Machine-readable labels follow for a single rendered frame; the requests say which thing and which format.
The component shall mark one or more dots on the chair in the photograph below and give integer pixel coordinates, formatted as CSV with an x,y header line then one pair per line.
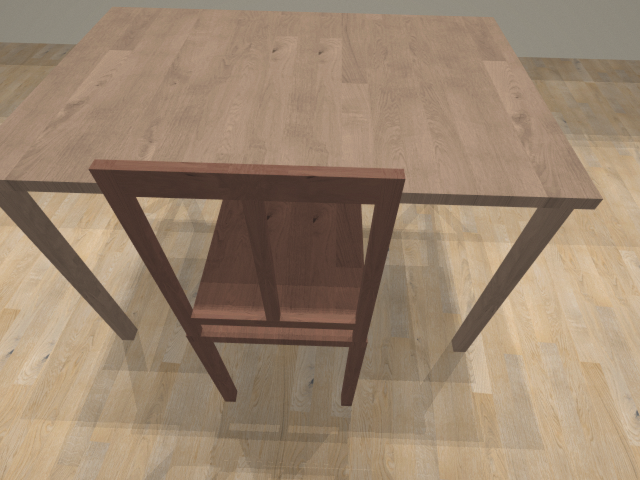
x,y
286,263

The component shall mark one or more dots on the table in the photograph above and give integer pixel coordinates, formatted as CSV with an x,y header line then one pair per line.
x,y
443,97

